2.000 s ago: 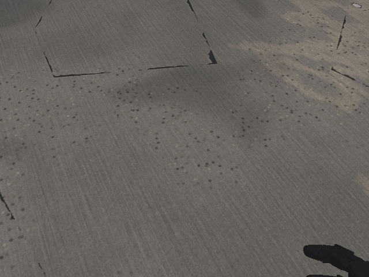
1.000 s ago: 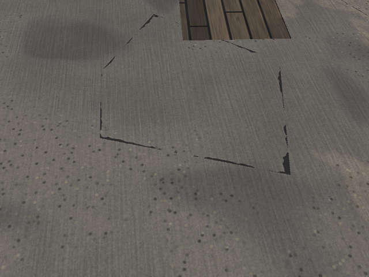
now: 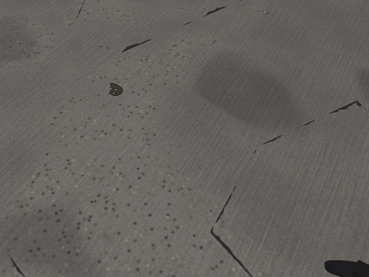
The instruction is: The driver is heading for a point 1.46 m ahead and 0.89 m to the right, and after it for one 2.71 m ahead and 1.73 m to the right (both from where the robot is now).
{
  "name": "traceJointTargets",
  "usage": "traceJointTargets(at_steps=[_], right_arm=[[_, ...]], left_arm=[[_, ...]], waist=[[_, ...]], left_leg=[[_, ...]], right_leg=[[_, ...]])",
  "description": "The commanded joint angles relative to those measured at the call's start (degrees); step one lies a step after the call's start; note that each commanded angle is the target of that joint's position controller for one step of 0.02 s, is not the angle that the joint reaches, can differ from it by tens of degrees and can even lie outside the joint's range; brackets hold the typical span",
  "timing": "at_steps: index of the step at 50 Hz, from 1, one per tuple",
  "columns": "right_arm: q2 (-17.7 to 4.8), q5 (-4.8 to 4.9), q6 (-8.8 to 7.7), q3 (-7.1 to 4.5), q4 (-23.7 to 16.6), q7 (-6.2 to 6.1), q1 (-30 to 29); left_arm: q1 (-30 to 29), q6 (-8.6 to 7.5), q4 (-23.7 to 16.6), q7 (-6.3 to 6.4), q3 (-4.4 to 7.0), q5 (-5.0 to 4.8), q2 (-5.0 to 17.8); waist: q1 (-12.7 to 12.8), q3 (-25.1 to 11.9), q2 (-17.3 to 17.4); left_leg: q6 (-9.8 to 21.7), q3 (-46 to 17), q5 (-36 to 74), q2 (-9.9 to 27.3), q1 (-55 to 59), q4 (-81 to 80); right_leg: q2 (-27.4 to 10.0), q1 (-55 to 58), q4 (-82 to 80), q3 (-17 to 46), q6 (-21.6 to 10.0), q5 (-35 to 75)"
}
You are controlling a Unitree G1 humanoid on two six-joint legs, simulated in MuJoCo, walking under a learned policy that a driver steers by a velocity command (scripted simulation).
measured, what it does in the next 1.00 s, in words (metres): walks ahead, turning right: left foot, then right foot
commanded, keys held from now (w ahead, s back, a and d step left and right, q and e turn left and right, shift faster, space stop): e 1.00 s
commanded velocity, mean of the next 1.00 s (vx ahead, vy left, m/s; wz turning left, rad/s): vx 0.10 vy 0.00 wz -0.36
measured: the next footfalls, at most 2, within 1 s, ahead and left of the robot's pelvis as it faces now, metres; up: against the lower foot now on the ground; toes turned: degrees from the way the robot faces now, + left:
left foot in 0.06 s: +0.21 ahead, +0.12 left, +0.00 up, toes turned +4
right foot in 0.54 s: +0.21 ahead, -0.12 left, +0.00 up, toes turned -16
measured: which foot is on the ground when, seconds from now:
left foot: up 0.00-0.04, down 0.06-0.56, up 0.58-1.00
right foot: down 0.00-0.06, up 0.08-0.52, down 0.54-1.00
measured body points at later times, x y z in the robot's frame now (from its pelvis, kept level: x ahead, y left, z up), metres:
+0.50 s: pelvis +0.16 +0.01 +0.01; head +0.19 -0.01 +0.45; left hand +0.33 +0.26 -0.10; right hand +0.26 -0.29 -0.11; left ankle +0.17 +0.12 -0.73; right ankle +0.18 -0.11 -0.71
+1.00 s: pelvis +0.20 +0.00 +0.00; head +0.23 -0.02 +0.45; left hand +0.47 +0.19 -0.09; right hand +0.22 -0.32 -0.10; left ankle +0.27 +0.12 -0.73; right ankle +0.17 -0.11 -0.73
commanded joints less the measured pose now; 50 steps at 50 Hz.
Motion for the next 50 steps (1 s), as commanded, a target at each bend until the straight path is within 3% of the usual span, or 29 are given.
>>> traceJointTargets(at_steps=[1,2,3,4,5,6,7,8,9,11,13,18,23,26,27,28,29,30,31,32,33,36,40,44,47,50], right_arm=[[-4.9,-1.0,-1.3,-1.73,-5.2,0.4,-0.2],[-7.1,-1.25,-1.54,-3.01,-2.7,0.06,8.1],[-10.6,-1.78,-1.31,-4.14,-0.9,-1.01,14.6],[-15.8,-3.68,-1.21,-4.06,-0.6,-2.14,16.8],[-13.0,-3.54,-1.14,-3.2,-1.8,-2.08,18.9],[-10.8,-3.05,-1.12,-2.59,-1.1,-1.8,16.5],[-9.4,-1.92,-1.52,-2.11,-0.1,-1.69,12.6],[-7.2,-1.44,-1.8,-1.44,0.4,-1.75,9.2],[-5.9,-1.58,-1.99,-1.08,0.7,-1.76,6.3],[-5.2,-2.91,-2.74,-0.98,1.3,-1.71,2.2],[-6.6,-3.16,-3.13,-1.49,1.9,-2.31,-0.6],[-7.7,-2.6,-1.51,-2.07,4.4,-4.47,-0.2],[-9.6,-1.29,0.55,-2.82,6.1,-4.62,0.9],[-9.7,0.32,1.3,-3.07,7.0,-4.78,0.5],[-8.3,0.07,1.38,-2.89,8.5,-4.64,4.2],[-6.0,-2.18,1.08,-2.27,7.3,-4.41,4.3],[-5.0,-2.96,1.05,-1.66,4.3,-4.56,-0.7],[-7.3,-2.18,1.18,-2.28,4.5,-4.39,-2.9],[-7.0,-0.92,1.29,-2.34,4.5,-4.39,-3.1],[-6.9,-0.97,1.42,-2.48,5.6,-4.86,-2.1],[-8.1,-1.49,1.61,-2.91,5.9,-5.35,-2.1],[-6.8,-1.22,1.52,-2.77,6.4,-5.33,-0.5],[-5.4,-1.09,1.3,-2.1,6.2,-5.22,-2.2],[-6.1,-0.79,0.96,-2.14,6.3,-4.49,-2.3],[-6.8,-0.57,0.08,-2.34,6.3,-3.72,-1.3],[-7.7,-0.67,-0.87,-2.88,7.8,-2.95,3.8]], left_arm=[[-0.6,0.58,-2.1,0.45,2.33,-1.08,11.6],[-1.4,0.79,-1.9,0.52,1.87,-1.27,11.2],[-0.9,0.35,-2.2,0.51,0.87,-0.41,9.1],[4.7,-0.55,-4.1,-0.7,-2.05,2.15,1.3],[6.3,-1.1,-1.2,-1.09,-1.71,-0.32,5.3],[0.1,-0.88,-2.4,-1.17,-0.18,-2.56,9.4],[-3.2,-0.54,-3.9,-0.84,-0.57,-2.37,8.0],[-3.9,0.18,-3.0,-0.18,-0.54,-1.2,7.0],[-2.0,1.43,-2.3,0.22,-0.23,-0.59,6.8],[2.4,3.71,-0.8,0.98,-0.34,-0.35,4.4],[1.5,4.82,-2.0,1.69,-0.14,0.01,4.0],[-5.5,5.79,-5.8,0.84,-0.08,0.36,3.7],[-9.3,6.7,-9.4,-0.71,0.7,0.39,4.6],[-6.6,6.67,-9.6,-1.39,1.26,0.43,4.5],[-4.6,6.44,-9.4,-0.9,2.18,0.79,6.9],[-2.1,6.1,-10.0,0.29,4.13,1.12,14.3],[-1.4,5.43,-11.0,0.11,4.03,2.52,16.2],[-0.6,4.23,-11.1,-0.61,3.28,2.5,13.6],[-2.7,3.35,-11.3,-0.53,3.01,1.97,12.5],[-5.5,3.13,-11.6,-0.18,2.83,0.88,11.2],[-7.9,3.44,-12.2,0.37,2.28,-0.02,9.5],[-8.5,4.12,-13.2,1.32,2.11,0.57,9.5],[-7.9,4.8,-13.7,2.2,2.67,0.2,10.7],[-9.1,5.59,-14.6,2.03,2.82,0.42,11.1],[-10.0,6.0,-15.2,1.7,2.72,0.24,10.8],[-12.1,6.68,-16.2,2.08,2.28,-0.58,9.8]], waist=[[-5.0,-1.7,-6.9],[-10.0,-6.3,-6.2],[-13.1,-11.1,-3.7],[-8.9,-20.9,11.9],[-12.3,-34.2,8.2],[-13.2,-27.5,4.1],[-10.9,-19.1,3.1],[-8.7,-13.4,1.2],[-6.2,-10.8,2.1],[-2.8,-9.9,3.0],[-2.0,-8.1,4.3],[-4.5,-6.5,4.1],[-5.8,-5.3,4.3],[-3.8,-6.0,3.6],[-3.7,-6.8,-0.4],[-4.7,-8.1,-14.9],[-2.9,-9.6,-21.2],[-1.0,-12.8,-11.9],[-2.5,-11.4,-9.7],[-4.0,-10.0,-6.6],[-4.9,-9.2,-6.5],[-6.2,-10.7,-8.1],[-5.0,-10.4,-8.7],[-4.4,-8.8,-10.7],[-4.4,-8.5,-11.8],[-7.4,-8.8,-10.8]], left_leg=[[3.0,3.9,-5.5,-5.7,9.2,-4.4],[4.9,4.1,1.6,-7.7,21.3,-10.0],[6.5,-0.5,18.0,-3.9,36.7,-9.9],[16.9,-23.8,45.2,16.9,61.2,-4.2],[22.8,-33.8,46.8,23.4,62.6,-7.3],[19.5,-22.7,47.8,19.6,56.4,-8.6],[15.9,-16.5,40.8,16.1,48.7,-10.7],[13.6,-13.0,34.4,13.7,40.7,-13.6],[12.7,-9.7,31.5,12.3,33.0,-16.5],[12.7,-4.4,29.3,11.4,22.9,-20.9],[12.7,-0.7,26.9,11.3,20.2,-22.9],[11.6,3.7,11.3,12.0,22.8,-24.9],[10.2,3.3,7.9,15.1,28.4,-20.7],[5.6,5.7,8.3,13.6,29.1,-12.5],[1.9,8.1,3.6,10.2,27.1,-5.9],[-3.6,13.0,-10.9,3.4,15.0,10.8],[-6.9,6.8,-37.0,-5.7,0.1,24.7],[-6.3,-1.4,-37.0,-4.9,-1.6,32.0],[-5.2,-3.0,-32.1,-3.9,-3.1,32.7],[-5.0,-3.6,-27.5,-3.0,-3.8,30.5],[-5.1,-4.2,-24.2,-2.4,-3.2,28.1],[-6.0,-4.1,-19.1,-4.2,1.3,24.6],[-7.4,-4.9,-16.6,-5.2,4.0,13.1],[-7.4,-5.1,-16.2,-6.4,9.7,5.6],[-6.5,-5.3,-17.0,-7.1,12.8,-0.6],[-4.2,-4.4,-5.5,-6.1,23.1,-16.8]], right_leg=[[-15.0,-0.5,7.7,5.0,-8.6,57.0],[-13.0,-3.0,17.0,3.7,-6.9,59.3],[-10.2,-12.9,28.5,2.9,-4.1,48.0],[-1.6,-36.3,52.4,4.7,0.1,-10.3],[1.8,-37.3,64.0,19.7,0.5,-22.9],[-1.0,-40.3,64.1,21.8,0.2,-19.6],[-3.5,-42.7,58.7,19.6,0.1,-15.6],[-5.1,-41.8,54.7,18.3,0.7,-12.2],[-6.1,-36.8,52.7,17.8,1.4,-9.5],[-5.3,-28.1,50.5,16.4,2.9,-4.8],[-5.0,-28.3,46.5,15.5,3.6,-1.6],[-6.0,-29.7,36.4,14.0,2.5,6.8],[-4.8,-30.5,29.4,11.4,0.3,1.4],[-1.7,-23.4,16.9,8.4,-2.8,8.0],[-1.4,-18.1,11.2,11.1,-4.9,18.8],[-12.7,-8.7,9.7,27.2,-9.9,44.1],[-22.3,-4.2,7.6,43.3,-22.2,51.5],[-21.0,-3.4,7.0,40.5,-23.3,49.5],[-17.9,-4.3,7.4,35.4,-20.3,45.2],[-15.1,-5.7,7.6,32.3,-17.2,40.5],[-14.1,-7.4,7.0,31.2,-15.6,37.6],[-11.8,-9.4,6.6,29.7,-15.2,38.6],[-10.7,-9.8,6.8,31.3,-14.8,31.6],[-9.6,-14.4,6.5,35.0,-14.5,23.2],[-9.1,-14.2,8.0,39.0,-14.1,23.8],[-5.5,-16.9,12.2,39.6,-10.2,20.7]])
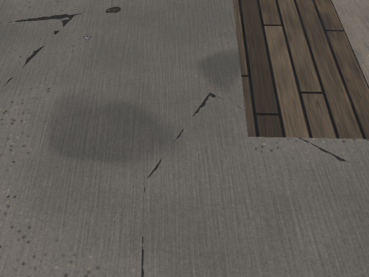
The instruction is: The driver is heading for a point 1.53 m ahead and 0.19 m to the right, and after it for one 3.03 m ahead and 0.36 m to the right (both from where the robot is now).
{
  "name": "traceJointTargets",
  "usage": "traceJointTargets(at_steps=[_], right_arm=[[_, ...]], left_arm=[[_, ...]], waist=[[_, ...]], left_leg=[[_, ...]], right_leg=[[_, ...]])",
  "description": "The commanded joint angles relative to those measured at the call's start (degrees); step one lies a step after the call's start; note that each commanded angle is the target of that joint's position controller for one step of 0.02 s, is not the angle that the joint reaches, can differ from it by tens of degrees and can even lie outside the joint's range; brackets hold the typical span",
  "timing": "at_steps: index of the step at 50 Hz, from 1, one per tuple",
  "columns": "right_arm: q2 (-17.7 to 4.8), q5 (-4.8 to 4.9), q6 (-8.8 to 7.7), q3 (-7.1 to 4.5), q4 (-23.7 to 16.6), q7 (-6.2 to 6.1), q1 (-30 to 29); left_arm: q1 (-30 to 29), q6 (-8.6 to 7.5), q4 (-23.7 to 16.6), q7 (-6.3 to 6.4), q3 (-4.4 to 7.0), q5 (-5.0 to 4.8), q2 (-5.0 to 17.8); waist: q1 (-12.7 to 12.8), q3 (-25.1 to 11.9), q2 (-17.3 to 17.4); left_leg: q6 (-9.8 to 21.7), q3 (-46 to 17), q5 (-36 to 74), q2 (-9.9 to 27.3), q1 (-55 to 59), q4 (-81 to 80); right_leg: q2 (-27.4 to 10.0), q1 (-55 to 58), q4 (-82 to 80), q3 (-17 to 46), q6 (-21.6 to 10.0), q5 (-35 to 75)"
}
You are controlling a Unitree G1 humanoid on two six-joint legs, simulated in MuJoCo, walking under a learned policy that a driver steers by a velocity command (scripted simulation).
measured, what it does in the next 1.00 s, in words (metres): steps on the spot, turning right: left foot, then right foot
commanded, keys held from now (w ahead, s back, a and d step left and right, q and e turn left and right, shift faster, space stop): e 0.52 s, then no key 0.48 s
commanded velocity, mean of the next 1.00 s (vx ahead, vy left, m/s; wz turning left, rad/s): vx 0.00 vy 0.00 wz -0.43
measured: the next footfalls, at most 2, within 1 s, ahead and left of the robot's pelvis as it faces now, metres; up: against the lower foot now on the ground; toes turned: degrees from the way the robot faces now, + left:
left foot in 0.02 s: +0.05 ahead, +0.13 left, +0.00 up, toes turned -6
right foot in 0.44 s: +0.00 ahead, -0.14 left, +0.00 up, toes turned -18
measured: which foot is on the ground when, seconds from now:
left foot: up 0.00-0.00, down 0.02-0.44, up 0.46-0.86, down 0.88-1.00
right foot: down 0.00-0.02, up 0.04-0.42, down 0.44-1.00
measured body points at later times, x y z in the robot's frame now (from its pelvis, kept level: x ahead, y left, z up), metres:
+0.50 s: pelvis -0.01 -0.03 -0.01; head +0.03 -0.06 +0.44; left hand +0.24 +0.20 -0.08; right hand +0.04 -0.35 -0.12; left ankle +0.00 +0.13 -0.70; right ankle -0.03 -0.13 -0.74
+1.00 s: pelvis +0.01 -0.02 +0.00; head +0.03 -0.02 +0.45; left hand +0.25 +0.14 -0.11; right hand +0.02 -0.32 -0.10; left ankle +0.06 +0.10 -0.74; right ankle -0.03 -0.13 -0.74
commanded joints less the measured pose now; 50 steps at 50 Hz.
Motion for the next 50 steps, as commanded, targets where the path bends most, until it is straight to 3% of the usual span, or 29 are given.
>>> traceJointTargets(at_steps=[1,2,3,4,6,7,10,12,15,19,21,22,23,24,25,26,27,28,30,34,38,41,43,44,45,46,47,50], right_arm=[[-9.8,-0.91,-1.28,-2.77,-2.2,0.15,5.6],[-14.5,-1.86,-0.55,-3.57,-2.8,-0.43,3.6],[-12.0,-3.15,-0.67,-3.0,-3.6,-0.26,3.5],[-9.0,-2.87,-0.82,-2.08,-4.8,-0.46,1.0],[-6.2,-1.11,-0.54,-1.22,-5.5,-1.0,-2.5],[-6.2,-0.79,-0.34,-0.98,-5.4,-1.35,-2.2],[-7.4,-1.34,0.52,-1.27,-4.8,-2.21,1.8],[-8.8,-1.35,0.87,-1.74,-4.7,-2.27,3.2],[-11.0,-0.94,1.18,-2.49,-5.3,-1.54,2.0],[-12.1,0.38,1.04,-2.89,-5.2,-0.44,1.6],[-10.9,1.45,0.89,-2.63,-4.6,-0.22,1.4],[-8.4,0.71,0.69,-1.99,-3.2,0.1,4.9],[-3.6,-2.89,0.61,-0.23,-5.9,0.34,4.1],[-6.1,-2.06,0.42,-0.87,-8.0,-0.24,-0.9],[-8.3,-0.62,0.65,-1.58,-8.0,-0.62,-2.4],[-8.8,-0.23,0.78,-1.87,-7.7,-0.87,-2.0],[-8.8,-0.58,0.98,-2.05,-6.4,-1.27,-0.7],[-9.1,-0.95,1.2,-2.18,-6.0,-1.37,0.5],[-8.0,-0.71,1.25,-1.94,-5.2,-0.99,2.5],[-5.6,-0.54,1.42,-0.76,-5.6,-0.79,1.1],[-5.8,-0.37,1.31,-0.43,-5.9,-0.3,0.6],[-5.4,-0.26,0.8,-0.25,-5.7,0.05,1.9],[-4.7,-1.29,0.07,0.26,-5.0,0.46,4.3],[-7.4,-2.01,-0.2,-0.03,-5.2,0.25,5.3],[-10.4,-1.82,-0.21,-0.52,-5.1,0.18,3.0],[-6.9,-1.39,-0.29,0.2,-5.2,0.5,1.2],[-5.1,-1.45,-0.52,0.76,-5.6,0.74,0.3],[-5.5,-1.51,-1.63,1.04,-4.7,0.72,2.0]], left_arm=[[-1.2,-0.15,-4.8,0.46,1.4,-0.07,6.1],[2.6,-0.57,-5.6,0.18,0.81,0.11,3.5],[2.0,-1.23,-5.6,0.06,2.21,0.76,8.4],[2.7,-1.18,-4.3,-0.07,3.47,0.18,11.5],[3.8,0.03,-2.6,0.07,3.49,0.14,9.7],[3.5,0.42,-2.8,-0.11,3.03,0.04,8.0],[-0.7,0.34,-5.5,-0.57,1.89,-0.66,5.2],[-2.2,0.26,-6.7,-0.89,1.42,-0.37,4.5],[-2.1,0.34,-7.6,-1.59,0.93,-0.07,4.0],[0.0,1.08,-7.8,-2.44,1.61,-0.24,5.0],[4.2,1.23,-6.4,-2.56,2.26,-0.1,5.2],[6.7,1.1,-5.9,-1.95,3.28,-0.03,7.8],[8.4,0.67,-7.1,-0.82,4.79,0.35,15.3],[8.5,-0.92,-8.3,-1.69,4.05,2.32,14.7],[7.0,-2.16,-7.8,-2.13,3.45,2.48,12.6],[4.4,-2.76,-7.2,-1.86,3.02,1.64,11.0],[1.7,-2.66,-7.4,-1.42,2.36,0.8,9.0],[-0.1,-2.47,-7.7,-1.06,1.74,0.47,8.1],[-0.4,-2.43,-7.7,-0.5,0.99,1.17,7.0],[0.2,-2.41,-6.5,-0.09,0.62,1.38,6.5],[-0.2,-2.08,-5.4,-0.72,0.47,1.75,7.0],[-1.3,-2.03,-4.3,-1.29,-0.35,1.39,5.6],[-0.6,-2.34,-3.0,-1.4,-1.35,1.1,3.3],[1.3,-2.85,-2.5,-1.41,-1.83,2.14,2.0],[5.1,-3.27,-2.0,-1.7,-1.56,2.6,1.9],[3.6,-3.2,-1.5,-1.52,-1.71,3.01,2.2],[1.1,-2.95,-1.5,-1.41,-1.29,2.72,3.6],[-0.1,-1.85,-1.4,-0.89,-1.1,2.07,3.2]], waist=[[-2.1,-9.1,-2.3],[2.0,-7.6,14.3],[0.0,-7.4,15.3],[0.6,-6.2,10.2],[1.2,-3.8,8.4],[0.7,-3.1,8.7],[-2.2,-3.2,10.1],[-3.4,-4.8,10.6],[-3.5,-5.6,11.3],[-2.3,-5.2,11.6],[0.2,-5.8,9.7],[0.4,-7.0,2.8],[-0.9,-7.9,-16.7],[2.8,-10.9,-14.0],[2.7,-9.0,-8.7],[0.9,-6.6,-7.3],[-0.3,-6.1,-5.3],[-1.2,-5.8,-6.1],[-1.9,-7.6,-6.6],[-0.6,-7.1,-6.8],[0.6,-4.9,-7.7],[-0.3,-4.1,-7.0],[-2.3,-4.7,-4.3],[-1.0,-6.5,0.1],[3.5,-6.1,7.9],[2.2,-6.4,9.4],[0.9,-4.5,8.2],[-0.4,-3.6,6.2]], left_leg=[[4.6,-6.0,11.0,9.4,12.6,-12.8],[12.5,-19.0,25.2,21.0,16.8,-13.2],[19.9,-25.2,27.5,27.2,13.2,-14.5],[19.1,-19.8,25.3,24.4,11.3,-14.1],[14.5,-9.9,20.5,17.8,10.7,-13.2],[14.4,-7.5,21.4,16.8,10.8,-13.3],[15.5,-3.2,23.2,16.3,15.2,-13.9],[16.1,-2.2,24.9,17.9,18.1,-13.5],[15.9,1.0,26.3,19.0,15.5,-13.3],[14.2,2.9,25.2,20.2,14.1,-10.5],[10.2,6.2,20.8,18.6,10.7,-4.3],[5.8,10.5,12.8,15.5,4.1,4.2],[-0.2,14.5,-18.4,7.7,-14.2,23.6],[-1.3,4.9,-24.8,2.9,-19.2,34.6],[-0.7,2.1,-21.0,4.2,-19.7,38.6],[0.0,1.3,-15.7,5.1,-19.9,37.6],[0.0,1.0,-11.7,5.8,-19.5,35.8],[-0.4,1.4,-8.6,5.5,-17.4,35.1],[-1.2,2.2,-4.8,4.4,-13.6,34.4],[-1.8,2.2,-3.3,4.8,-10.4,21.7],[-1.2,3.0,-5.2,4.5,-3.7,12.0],[-0.2,3.6,-2.9,3.9,1.3,2.8],[1.5,2.8,11.4,4.6,10.3,-10.4],[3.2,-2.5,23.1,10.1,15.5,-10.3],[6.9,-4.5,24.1,12.9,12.9,-7.6],[8.7,-4.8,14.1,12.2,7.7,-9.0],[7.3,-3.2,8.5,10.0,6.3,-9.4],[4.9,-0.9,7.9,7.9,6.1,-8.4]], right_leg=[[-7.9,0.6,3.1,11.7,-4.4,2.6],[2.3,-11.4,14.3,0.3,-0.6,-19.4],[0.1,-15.0,28.1,-1.9,2.1,-25.5],[-1.9,-14.6,34.7,-1.2,2.9,-21.4],[-2.9,-16.0,39.3,-2.8,4.8,-14.7],[-3.2,-16.7,40.3,-3.6,5.7,-12.6],[-4.7,-18.0,33.1,-7.3,7.0,-9.8],[-6.3,-16.4,27.4,-8.3,7.3,-10.3],[-7.4,-9.0,19.1,-11.2,6.3,-10.5],[-6.5,-2.1,8.1,-14.1,3.6,-7.4],[-4.5,6.6,-3.8,-15.5,0.3,1.5],[-6.5,15.5,-8.1,-10.3,-2.1,12.1],[-22.8,25.9,-7.4,12.2,-9.4,37.1],[-28.9,20.6,-8.7,19.9,-20.2,38.3],[-25.8,18.3,-10.0,15.1,-19.0,32.3],[-22.0,16.3,-10.1,10.6,-15.4,26.6],[-19.6,15.4,-10.0,7.8,-12.6,22.9],[-18.3,13.2,-10.0,5.9,-11.8,24.4],[-17.1,12.1,-10.3,3.9,-11.9,26.4],[-16.4,12.9,-10.4,3.6,-11.7,20.7],[-16.4,8.7,-10.5,5.6,-12.4,12.9],[-15.8,7.3,-8.8,7.2,-11.6,11.7],[-13.2,4.7,-7.2,6.2,-7.7,9.5],[-10.2,2.5,-4.2,3.8,-4.4,4.5],[-5.2,2.5,-3.7,-1.6,-1.8,-2.5],[-5.0,7.4,-4.2,-3.3,0.2,-2.7],[-5.1,7.6,-3.9,-3.1,0.4,-1.0],[-5.7,7.3,-3.4,-2.1,-0.8,4.9]])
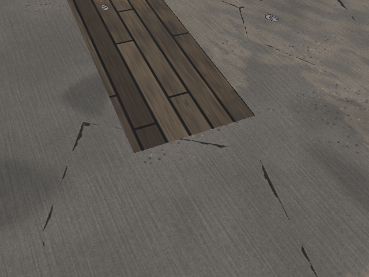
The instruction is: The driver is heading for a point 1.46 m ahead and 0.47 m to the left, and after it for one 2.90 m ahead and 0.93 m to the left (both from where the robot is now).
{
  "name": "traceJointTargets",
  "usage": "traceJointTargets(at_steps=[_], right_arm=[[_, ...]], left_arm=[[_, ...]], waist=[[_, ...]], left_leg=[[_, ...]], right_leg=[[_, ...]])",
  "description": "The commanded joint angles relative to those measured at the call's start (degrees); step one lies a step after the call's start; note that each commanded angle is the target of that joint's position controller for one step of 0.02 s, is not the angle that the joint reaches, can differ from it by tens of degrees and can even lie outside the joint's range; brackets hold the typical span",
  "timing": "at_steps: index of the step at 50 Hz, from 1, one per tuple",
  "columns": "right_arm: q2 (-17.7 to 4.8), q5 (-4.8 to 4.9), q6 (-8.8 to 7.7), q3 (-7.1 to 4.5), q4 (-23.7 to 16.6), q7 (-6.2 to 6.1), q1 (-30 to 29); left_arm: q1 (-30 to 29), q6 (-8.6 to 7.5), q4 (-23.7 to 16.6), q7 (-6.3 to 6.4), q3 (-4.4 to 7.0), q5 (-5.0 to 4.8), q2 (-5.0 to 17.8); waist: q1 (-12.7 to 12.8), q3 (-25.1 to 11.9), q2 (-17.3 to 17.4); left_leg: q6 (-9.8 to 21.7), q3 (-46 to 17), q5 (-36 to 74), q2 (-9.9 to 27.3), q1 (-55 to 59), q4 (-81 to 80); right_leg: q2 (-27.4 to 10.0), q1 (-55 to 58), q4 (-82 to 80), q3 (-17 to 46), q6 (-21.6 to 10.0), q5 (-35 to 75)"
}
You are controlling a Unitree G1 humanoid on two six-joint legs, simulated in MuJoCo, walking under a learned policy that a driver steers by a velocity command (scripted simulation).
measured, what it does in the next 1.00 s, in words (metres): steps on the spot: right foot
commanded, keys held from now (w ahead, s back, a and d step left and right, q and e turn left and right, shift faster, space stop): no key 0.58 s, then w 0.42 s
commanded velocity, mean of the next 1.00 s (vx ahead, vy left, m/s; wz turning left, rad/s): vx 0.11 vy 0.00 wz -0.02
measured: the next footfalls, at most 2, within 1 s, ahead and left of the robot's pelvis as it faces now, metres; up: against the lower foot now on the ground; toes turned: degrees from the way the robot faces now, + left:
right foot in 0.90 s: +0.12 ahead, -0.13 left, +0.00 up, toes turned -1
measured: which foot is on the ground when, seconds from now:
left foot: down 0.00-0.90, up 0.92-1.00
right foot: down 0.00-0.64, up 0.66-0.88, down 0.90-1.00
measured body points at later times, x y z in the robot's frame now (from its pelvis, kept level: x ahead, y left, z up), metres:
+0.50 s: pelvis +0.01 +0.02 +0.00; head +0.02 +0.03 +0.45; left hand +0.10 +0.29 -0.13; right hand +0.12 -0.23 -0.12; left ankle -0.01 +0.13 -0.74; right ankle +0.00 -0.11 -0.74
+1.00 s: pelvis +0.09 -0.03 +0.00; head +0.10 -0.05 +0.45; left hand +0.14 +0.25 -0.12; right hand +0.16 -0.31 -0.14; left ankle +0.02 +0.11 -0.67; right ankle +0.08 -0.12 -0.74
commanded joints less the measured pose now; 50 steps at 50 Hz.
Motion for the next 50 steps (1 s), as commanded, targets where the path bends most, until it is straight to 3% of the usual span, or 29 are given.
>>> traceJointTargets(at_steps=[1,10,29,31,32,34,36,39,42,44,45,46,47,48,49,50], right_arm=[[-7.2,0.08,-1.8,-1.26,-3.5,-0.22,-2.0],[-6.4,0.34,-1.35,-0.33,-2.4,-0.66,-1.7],[-6.1,0.56,-1.51,0.4,5.2,-0.48,-0.5],[-6.9,0.87,-1.17,0.15,6.5,-0.79,0.8],[-8.8,1.31,-0.89,-0.48,6.8,-1.04,1.6],[-12.0,1.85,-0.97,-1.47,7.6,-1.58,4.7],[-12.2,1.32,-2.05,-1.9,7.8,-1.95,6.0],[-11.2,2.47,-2.71,-2.0,6.6,-1.63,4.0],[-12.2,3.14,-2.0,-2.4,6.4,-1.25,2.2],[-9.6,2.67,-1.86,-1.54,6.7,-0.88,3.2],[-6.0,2.0,-2.27,-0.36,6.2,-0.46,2.1],[-1.9,1.17,-3.33,0.85,3.4,-0.27,1.6],[-5.6,2.74,-4.27,-0.13,2.3,-0.46,0.1],[-8.1,4.14,-4.95,-0.76,2.2,-0.21,0.2],[-8.7,4.08,-5.34,-0.94,2.8,0.1,0.8],[-8.5,3.12,-5.63,-1.15,3.2,0.23,0.8]], left_arm=[[-1.2,-0.17,-3.5,0.53,2.37,-0.24,7.1],[1.0,-0.4,-0.2,1.16,2.66,-0.49,5.9],[2.8,-0.12,8.4,2.63,3.09,-0.8,5.9],[3.8,-0.05,10.0,2.74,2.97,-1.11,5.1],[3.3,-0.29,10.1,2.73,3.04,-1.42,5.0],[-0.6,-2.0,8.0,2.32,2.83,-2.08,4.8],[-3.0,-3.9,7.2,1.44,3.09,-2.84,5.6],[-2.3,-5.56,7.9,0.09,3.02,-2.95,5.3],[2.4,-6.26,11.1,-0.69,2.98,-2.57,3.9],[10.6,-5.69,14.6,-0.39,3.93,-2.84,5.1],[15.5,-5.63,15.5,0.15,4.65,-3.08,7.4],[20.6,-5.67,15.5,0.42,5.97,-2.77,14.6],[20.3,-6.61,15.6,-0.47,5.11,-1.58,13.0],[15.0,-7.38,14.2,-0.78,4.15,-1.66,10.4],[11.5,-7.75,13.1,-1.06,3.35,-1.6,8.2],[9.4,-7.76,12.4,-1.32,2.87,-1.51,7.5]], waist=[[0.3,-3.2,6.0],[-0.3,-2.7,1.3],[-0.1,-1.0,2.0],[-0.4,-1.3,3.9],[-1.1,0.6,6.5],[-2.6,5.7,11.5],[-3.4,8.2,10.6],[-2.2,5.4,7.8],[0.9,1.6,7.3],[4.2,-0.9,5.4],[6.6,-1.8,0.2],[7.0,-4.4,-15.2],[6.7,-2.7,-11.3],[4.2,2.5,-6.7],[2.8,4.1,-5.4],[2.0,4.3,-3.9]], left_leg=[[2.5,-4.7,8.3,4.6,0.4,-5.5],[2.9,-3.8,9.1,3.3,1.4,-4.4],[3.5,-3.6,8.5,2.1,1.1,-7.5],[4.7,-4.6,-7.3,1.8,1.3,-9.7],[6.8,-8.2,-18.4,3.6,1.1,-12.1],[13.4,-23.5,-32.2,14.8,1.0,-20.4],[16.8,-29.7,-27.0,19.8,3.0,-23.0],[13.9,-21.8,-15.6,16.5,7.4,-22.1],[11.4,-10.4,-7.1,10.2,-0.9,-18.2],[9.5,-7.3,-7.3,7.4,-8.2,-11.0],[6.5,-3.0,-5.2,3.9,-13.6,1.1],[2.4,3.5,-11.3,-2.4,-25.0,21.6],[3.1,-3.1,-16.9,-2.2,-31.0,33.3],[4.7,-5.2,-11.8,1.6,-35.9,37.6],[5.6,-4.5,-6.2,3.7,-36.1,37.9],[5.7,-4.2,-1.8,5.1,-35.3,36.0]], right_leg=[[-4.0,1.5,-2.9,3.6,-1.2,8.0],[-4.2,2.1,-3.3,3.8,0.1,11.4],[-4.5,5.3,-4.8,2.9,1.5,12.8],[-1.9,3.8,-2.8,-0.1,1.3,0.2],[0.0,-0.6,1.0,-2.6,1.1,-8.0],[-1.5,-10.9,10.5,-5.1,0.6,-11.2],[-5.8,-18.7,19.3,-2.3,-0.4,-13.7],[-8.0,-18.0,13.5,-3.3,-1.3,-12.3],[-3.7,1.1,0.0,-9.4,-0.2,2.2],[-1.4,14.1,-2.5,-10.4,0.2,3.9],[-7.3,20.0,-7.0,-1.6,-2.0,-1.0],[-21.5,26.3,-15.7,22.7,-9.5,-11.5],[-26.6,22.6,-20.9,36.2,-15.4,-22.1],[-25.6,20.3,-21.3,31.9,-14.6,-24.9],[-22.7,18.6,-21.6,25.6,-12.5,-20.0],[-20.7,17.3,-21.9,20.4,-10.9,-12.8]])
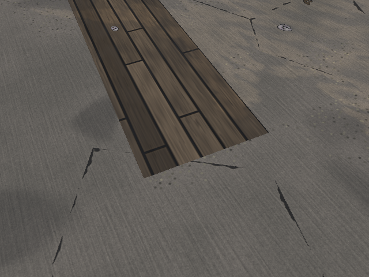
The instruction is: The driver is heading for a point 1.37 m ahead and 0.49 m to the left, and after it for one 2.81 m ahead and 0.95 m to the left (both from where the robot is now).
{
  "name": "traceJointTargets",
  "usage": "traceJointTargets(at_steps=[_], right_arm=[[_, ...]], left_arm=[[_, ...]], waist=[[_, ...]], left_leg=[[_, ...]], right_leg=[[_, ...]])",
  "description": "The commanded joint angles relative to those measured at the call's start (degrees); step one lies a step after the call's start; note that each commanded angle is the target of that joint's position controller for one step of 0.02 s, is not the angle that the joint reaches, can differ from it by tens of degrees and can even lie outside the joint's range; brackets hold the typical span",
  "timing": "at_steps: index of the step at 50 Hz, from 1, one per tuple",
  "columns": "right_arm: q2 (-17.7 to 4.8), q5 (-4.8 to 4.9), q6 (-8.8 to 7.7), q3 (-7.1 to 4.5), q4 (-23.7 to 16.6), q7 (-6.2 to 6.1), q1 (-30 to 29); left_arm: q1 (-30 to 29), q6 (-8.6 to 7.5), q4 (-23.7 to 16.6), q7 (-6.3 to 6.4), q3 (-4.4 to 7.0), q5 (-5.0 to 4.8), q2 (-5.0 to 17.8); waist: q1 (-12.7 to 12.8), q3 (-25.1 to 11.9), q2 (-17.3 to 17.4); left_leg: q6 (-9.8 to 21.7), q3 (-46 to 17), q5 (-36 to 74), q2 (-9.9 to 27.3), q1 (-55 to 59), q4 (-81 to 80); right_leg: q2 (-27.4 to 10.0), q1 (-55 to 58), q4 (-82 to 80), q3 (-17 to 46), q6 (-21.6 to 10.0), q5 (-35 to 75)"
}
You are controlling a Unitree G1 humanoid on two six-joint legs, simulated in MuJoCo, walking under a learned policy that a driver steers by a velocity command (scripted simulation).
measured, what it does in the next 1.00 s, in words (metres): walks ahead: left foot, then right foot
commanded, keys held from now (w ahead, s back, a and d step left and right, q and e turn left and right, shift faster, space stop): w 0.68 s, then w+q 0.32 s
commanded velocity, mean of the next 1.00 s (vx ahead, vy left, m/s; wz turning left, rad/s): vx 0.48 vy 0.00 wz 0.09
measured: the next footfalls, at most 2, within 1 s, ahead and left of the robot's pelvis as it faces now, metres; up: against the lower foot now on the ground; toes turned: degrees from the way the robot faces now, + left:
left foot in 0.38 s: +0.39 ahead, +0.13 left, +0.00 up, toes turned +1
right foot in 0.92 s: +0.69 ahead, -0.10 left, +0.00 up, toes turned +4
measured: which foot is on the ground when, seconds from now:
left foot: up 0.00-0.36, down 0.38-0.92, up 0.94-1.00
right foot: down 0.00-0.40, up 0.42-0.90, down 0.92-1.00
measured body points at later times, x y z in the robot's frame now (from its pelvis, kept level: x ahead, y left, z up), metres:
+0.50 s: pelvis +0.27 +0.05 -0.01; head +0.30 +0.05 +0.44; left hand +0.28 +0.32 -0.15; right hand +0.41 -0.21 -0.12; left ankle +0.35 +0.13 -0.74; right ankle +0.13 -0.09 -0.64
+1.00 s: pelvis +0.56 +0.00 -0.01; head +0.59 -0.01 +0.44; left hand +0.72 +0.27 -0.10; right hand +0.58 -0.28 -0.15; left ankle +0.40 +0.12 -0.66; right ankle +0.65 -0.10 -0.74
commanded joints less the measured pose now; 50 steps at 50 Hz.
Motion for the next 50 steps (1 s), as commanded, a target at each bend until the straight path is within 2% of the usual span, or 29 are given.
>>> traceJointTargets(at_steps=[1,2,6,9,12,15,17,18,19,20,21,22,23,24,25,26,27,30,32,35,40,43,44,45,46,47,48,49,50], right_arm=[[-5.7,-0.78,-2.38,-1.46,-5.6,0.62,-5.9],[-4.6,-0.96,-2.17,-1.34,-5.6,1.08,-6.1],[-1.8,-1.61,-1.27,-0.66,-7.8,1.4,-11.8],[-0.2,-1.32,-1.41,0.16,-10.2,1.62,-18.4],[-0.5,-0.91,-1.54,0.31,-11.9,2.18,-22.3],[-2.2,-0.87,-1.99,-0.17,-12.8,2.98,-22.6],[-4.6,-0.91,-1.99,-1.35,-11.7,2.91,-17.0],[-6.5,-0.82,-1.8,-2.58,-9.3,2.56,-8.9],[-8.9,-0.88,-1.46,-3.73,-6.6,1.96,1.0],[-13.8,-2.57,-1.12,-4.96,-4.9,1.56,8.7],[-11.1,-1.94,-1.0,-4.08,-4.3,1.88,9.2],[-7.7,-1.38,-1.28,-2.96,-4.6,1.95,4.2],[-5.8,-1.59,-1.49,-2.42,-5.7,1.83,-0.6],[-4.7,-2.16,-1.91,-2.09,-6.1,2.02,-4.5],[-3.0,-2.83,-2.41,-1.56,-6.3,2.2,-6.5],[-2.7,-3.1,-2.59,-1.5,-6.0,2.34,-7.3],[-2.6,-2.82,-2.8,-1.5,-5.6,2.47,-7.0],[-4.5,-2.45,-3.13,-1.87,-3.9,1.79,-4.4],[-5.6,-2.3,-2.81,-2.1,-3.1,0.98,-2.1],[-6.3,-1.73,-2.26,-2.12,-2.1,0.25,1.2],[-7.0,-0.84,-0.68,-2.4,0.1,-0.26,7.4],[-8.0,-0.82,0.23,-3.06,0.0,-0.78,6.9],[-8.2,-0.89,0.47,-3.15,-0.4,-0.79,5.8],[-6.8,-1.32,0.55,-2.63,-0.9,-0.68,5.4],[-3.5,-2.46,0.46,-1.39,-3.1,-0.57,4.7],[3.5,-1.42,-0.66,0.5,-4.2,-0.28,12.6],[-3.1,0.01,-1.19,-0.93,-3.3,-0.36,10.6],[-6.6,0.88,-1.31,-2.07,-4.7,-0.48,5.5],[-6.0,0.56,-1.14,-2.18,-5.0,-0.77,3.2]], left_arm=[[1.3,-0.82,-2.3,-0.51,0.18,0.52,6.0],[2.0,-0.55,-2.1,-0.42,-0.02,0.7,5.9],[5.7,0.14,-0.6,0.74,0.01,0.61,7.2],[7.2,0.31,-0.1,1.45,0.05,0.49,8.1],[9.6,0.45,1.2,1.66,0.24,-0.17,8.3],[8.9,1.11,1.5,1.78,0.82,-0.52,9.0],[7.4,1.85,0.9,1.83,1.39,0.04,10.4],[6.7,2.51,0.7,1.82,1.34,0.46,10.2],[6.8,2.82,0.0,1.87,0.77,0.91,9.2],[13.5,2.06,-1.2,1.18,-1.04,1.07,2.5],[14.3,0.46,0.1,0.8,-1.87,0.19,0.9],[8.8,-0.86,-1.7,0.44,-0.24,-1.59,6.9],[3.5,-1.56,-3.3,0.51,0.07,-2.42,8.6],[1.1,-1.7,-4.0,0.96,0.18,-1.85,8.1],[1.3,-1.11,-3.8,1.39,0.67,-0.89,7.8],[2.9,-0.33,-3.5,1.44,0.49,-0.54,6.3],[3.8,0.37,-3.2,1.5,0.3,-0.36,4.9],[-0.9,1.39,-5.5,1.8,0.39,0.25,5.0],[-5.5,1.13,-7.1,1.68,0.38,0.72,5.0],[-12.5,0.31,-9.2,1.05,-0.24,0.6,3.7],[-21.3,-0.7,-12.7,-0.43,-0.55,-0.15,4.4],[-19.1,-1.43,-12.9,-0.97,0.26,-0.24,7.0],[-15.0,-1.67,-12.0,-0.85,0.92,-0.24,8.3],[-6.7,-1.86,-9.7,-0.41,2.28,-0.01,10.9],[3.7,-1.81,-8.3,0.18,3.41,1.0,15.0],[6.6,-0.99,-6.9,0.08,4.35,1.13,18.9],[5.8,-0.86,-7.8,0.06,2.68,0.9,12.1],[1.6,-0.9,-8.5,0.28,1.69,0.74,8.8],[-2.2,-0.91,-8.8,0.27,1.24,0.86,7.6]], waist=[[1.0,6.1,-7.4],[0.8,5.7,-8.7],[2.0,6.0,-6.3],[3.7,7.0,-6.8],[4.0,8.5,-6.8],[1.9,7.5,-6.9],[-1.6,2.4,-8.8],[-5.8,-2.7,-9.1],[-9.9,-9.2,-8.1],[-7.7,-18.7,4.2],[-7.3,-24.1,11.9],[-7.0,-14.3,8.2],[-5.6,-7.1,3.9],[-3.4,-2.7,-0.5],[-1.3,-1.1,-0.4],[0.2,-0.9,1.2],[0.9,-0.4,1.2],[0.8,2.6,0.2],[-0.5,3.4,-0.7],[-3.0,4.2,-0.9],[-5.3,5.2,-0.6],[-2.5,3.3,1.5],[0.0,1.0,2.1],[3.9,-4.7,1.4],[7.8,-14.5,-3.6],[3.8,-22.2,-20.5],[5.6,-20.3,-15.5],[5.4,-11.6,-11.8],[3.9,-7.2,-8.0]], left_leg=[[1.4,-2.8,8.4,6.1,-25.5,4.5],[0.7,-1.8,11.0,6.5,-23.5,2.6],[-3.0,1.4,18.2,5.5,-23.5,-7.9],[-3.8,3.6,25.3,3.5,-17.9,-19.9],[-2.7,3.1,27.9,2.4,-15.8,-26.0],[-0.2,2.1,24.9,2.0,-14.7,-29.2],[1.7,3.9,20.5,-0.8,-6.4,-28.5],[3.3,5.6,19.6,-2.8,3.7,-28.6],[5.4,2.7,19.8,0.0,19.6,-27.0],[13.8,-21.9,9.0,14.9,42.9,-28.5],[17.7,-43.3,-0.4,21.3,46.4,-40.6],[14.5,-38.0,-4.3,19.3,38.9,-43.0],[12.4,-29.0,-0.6,17.5,29.4,-44.2],[11.2,-22.5,5.8,15.4,20.1,-46.1],[10.1,-17.6,11.0,13.1,14.5,-47.7],[10.5,-15.3,13.3,12.2,10.8,-49.3],[11.0,-13.3,15.0,11.5,8.8,-50.5],[11.7,-8.7,18.9,10.8,7.0,-53.2],[11.2,-6.7,21.1,10.2,9.0,-53.6],[9.1,-3.2,22.6,8.0,9.7,-53.4],[8.7,-6.7,22.9,10.7,18.1,-48.5],[7.1,-9.8,27.1,12.7,21.6,-43.3],[6.3,-9.4,33.0,11.7,21.1,-39.0],[4.7,-7.4,36.6,8.3,18.0,-29.4],[2.5,-4.5,25.1,3.8,7.5,-12.2],[-1.1,-0.4,-7.8,-4.8,-14.7,6.7],[-1.0,-6.5,-10.7,-1.7,-20.4,14.2],[-0.5,-6.0,-5.7,0.9,-23.3,15.5],[-0.8,-4.7,-0.8,3.4,-21.5,14.2]], right_leg=[[-16.0,13.5,-19.5,22.5,-7.8,-4.9],[-14.7,12.3,-20.0,19.0,-7.3,0.9],[-12.2,11.0,-20.8,10.5,-8.2,16.4],[-10.9,7.6,-22.5,6.7,-7.7,16.6],[-12.8,9.7,-22.7,6.0,-7.7,16.7],[-15.4,16.2,-18.9,5.5,-6.6,23.9],[-15.6,19.2,-11.1,4.8,-5.4,42.2],[-13.8,18.1,-1.2,3.2,-4.3,50.8],[-11.4,9.5,12.1,2.0,-2.7,46.3],[-3.1,-13.5,35.0,0.5,0.8,21.9],[3.3,-22.8,47.9,7.4,1.5,-15.6],[-0.5,-29.0,52.9,10.2,0.2,-14.2],[-3.7,-29.5,51.7,8.3,-0.8,-9.4],[-6.5,-27.3,47.4,7.1,-0.9,-4.5],[-8.6,-23.7,44.0,7.3,-1.0,-1.5],[-9.4,-20.5,42.5,7.5,-0.6,-0.3],[-9.9,-19.4,40.9,7.2,-0.2,0.0],[-10.8,-24.0,33.3,6.1,1.7,5.2],[-10.7,-27.0,25.6,5.6,2.7,12.3],[-8.3,-24.3,12.8,3.4,2.9,21.5],[-5.3,-24.3,2.6,4.0,3.1,20.7],[-4.1,-18.6,-0.3,4.6,1.7,14.9],[-3.0,-12.3,-1.5,3.5,0.6,13.2],[-3.2,0.2,-1.5,3.2,-1.3,13.4],[-13.2,17.6,1.4,12.8,-5.1,13.0],[-26.5,36.4,-3.7,37.7,-13.6,3.5],[-25.3,33.8,-7.8,41.3,-12.6,-4.0],[-23.4,26.5,-8.8,31.4,-9.7,-2.3],[-21.1,18.8,-10.4,24.6,-8.4,2.9]])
